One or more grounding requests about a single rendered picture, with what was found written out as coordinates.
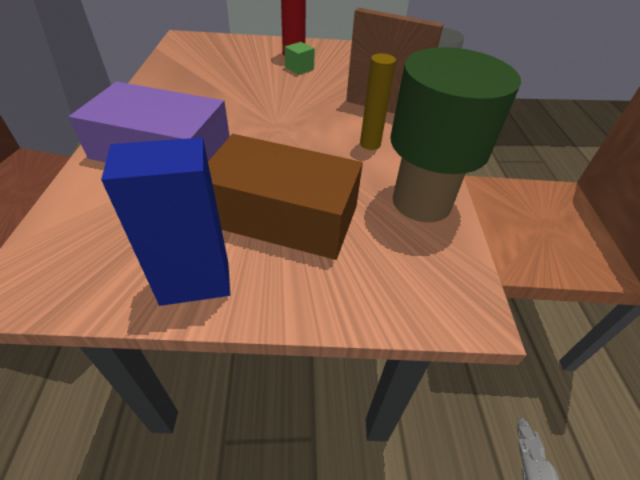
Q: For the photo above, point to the right robot hand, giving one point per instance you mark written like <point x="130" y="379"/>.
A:
<point x="534" y="464"/>

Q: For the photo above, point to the chair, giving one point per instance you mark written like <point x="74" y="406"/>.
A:
<point x="572" y="241"/>
<point x="24" y="176"/>

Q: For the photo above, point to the potted plant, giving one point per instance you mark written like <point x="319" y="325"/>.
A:
<point x="451" y="108"/>

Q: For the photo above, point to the table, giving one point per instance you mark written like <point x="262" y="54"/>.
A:
<point x="406" y="291"/>

